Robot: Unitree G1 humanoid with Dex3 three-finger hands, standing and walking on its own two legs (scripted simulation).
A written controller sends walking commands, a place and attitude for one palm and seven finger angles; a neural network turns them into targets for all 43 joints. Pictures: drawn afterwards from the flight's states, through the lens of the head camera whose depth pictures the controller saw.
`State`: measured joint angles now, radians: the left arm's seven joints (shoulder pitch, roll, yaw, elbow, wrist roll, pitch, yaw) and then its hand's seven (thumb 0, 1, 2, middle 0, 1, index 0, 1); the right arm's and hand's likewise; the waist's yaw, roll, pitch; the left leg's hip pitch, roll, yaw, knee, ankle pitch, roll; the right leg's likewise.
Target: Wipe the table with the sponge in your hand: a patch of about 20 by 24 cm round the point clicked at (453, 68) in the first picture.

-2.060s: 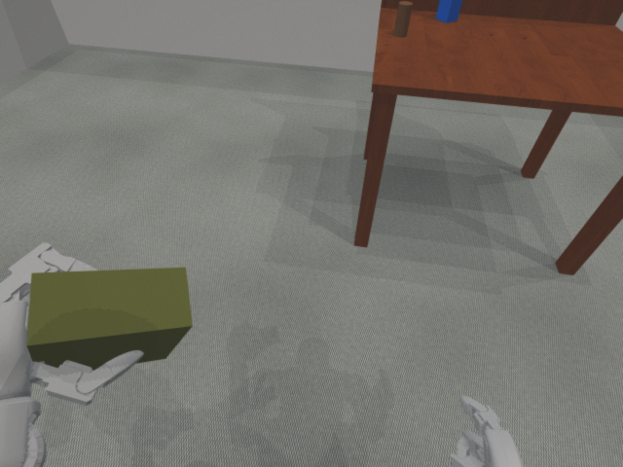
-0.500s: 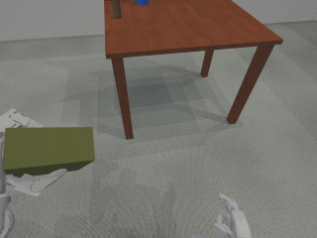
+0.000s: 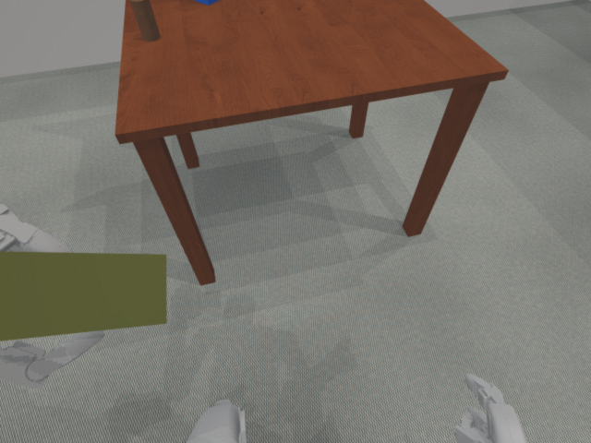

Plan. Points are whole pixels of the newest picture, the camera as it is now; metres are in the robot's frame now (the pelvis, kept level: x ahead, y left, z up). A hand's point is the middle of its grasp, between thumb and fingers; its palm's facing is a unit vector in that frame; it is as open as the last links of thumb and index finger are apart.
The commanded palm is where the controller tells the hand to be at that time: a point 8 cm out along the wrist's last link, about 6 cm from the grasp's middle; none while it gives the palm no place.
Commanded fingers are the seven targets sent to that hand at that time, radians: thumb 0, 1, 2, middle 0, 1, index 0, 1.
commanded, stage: walk to a spot facing it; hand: left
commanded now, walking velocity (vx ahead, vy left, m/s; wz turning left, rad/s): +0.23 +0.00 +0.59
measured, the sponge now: (96, 296) +0.23 +0.19 +0.17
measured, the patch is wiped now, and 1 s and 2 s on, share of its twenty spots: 0.00 0.00 0.00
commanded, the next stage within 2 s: turn to face it in 0.04 s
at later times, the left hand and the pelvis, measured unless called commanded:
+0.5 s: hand (47, 204) +0.31 +0.25 +0.21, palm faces +0.45 -0.77 -0.46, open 10.1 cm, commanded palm +0.27 +0.29 +0.18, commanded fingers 0.00 0.10 1.30 -1.20 -1.60 -1.20 -1.60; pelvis +0.11 +0.01 +0.00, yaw +0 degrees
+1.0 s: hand (149, 198) +0.33 +0.16 +0.19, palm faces +0.28 -0.83 -0.49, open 10.1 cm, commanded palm +0.28 +0.21 +0.18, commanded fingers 0.00 0.10 1.30 -1.20 -1.60 -1.20 -1.60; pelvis +0.09 -0.05 +0.00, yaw -7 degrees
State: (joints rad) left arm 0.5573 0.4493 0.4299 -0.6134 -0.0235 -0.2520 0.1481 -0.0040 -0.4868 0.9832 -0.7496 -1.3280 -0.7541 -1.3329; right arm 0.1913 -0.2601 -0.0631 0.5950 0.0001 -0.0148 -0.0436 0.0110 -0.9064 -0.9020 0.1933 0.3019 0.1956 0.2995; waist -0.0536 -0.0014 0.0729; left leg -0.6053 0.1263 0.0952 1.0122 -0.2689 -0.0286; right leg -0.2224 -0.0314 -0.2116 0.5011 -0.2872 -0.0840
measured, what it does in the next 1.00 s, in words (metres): walks ahead: left foot, then right foot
